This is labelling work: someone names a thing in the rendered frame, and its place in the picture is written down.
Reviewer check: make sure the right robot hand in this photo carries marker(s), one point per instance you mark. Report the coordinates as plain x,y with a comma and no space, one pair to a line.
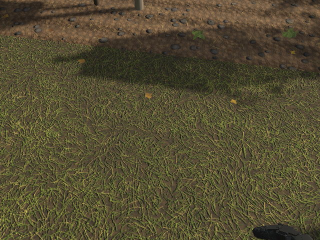
279,232

